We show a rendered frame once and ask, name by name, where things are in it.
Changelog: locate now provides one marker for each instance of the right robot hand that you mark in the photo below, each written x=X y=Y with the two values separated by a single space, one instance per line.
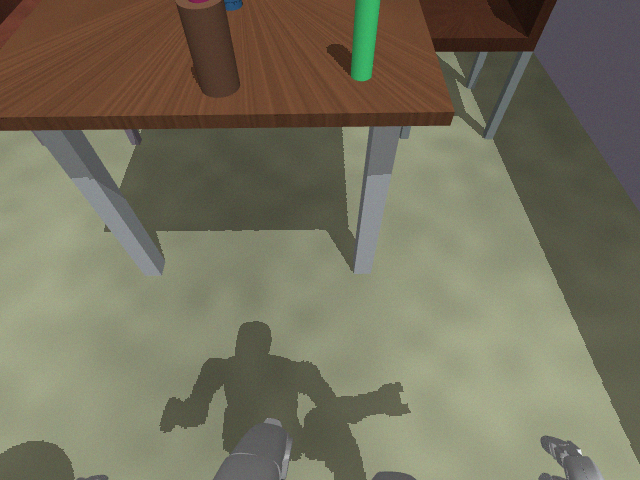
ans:
x=569 y=456

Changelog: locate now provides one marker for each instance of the table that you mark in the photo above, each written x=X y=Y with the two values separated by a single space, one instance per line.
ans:
x=76 y=65

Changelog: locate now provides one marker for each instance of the chair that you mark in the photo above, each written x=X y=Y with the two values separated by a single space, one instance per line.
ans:
x=12 y=14
x=484 y=26

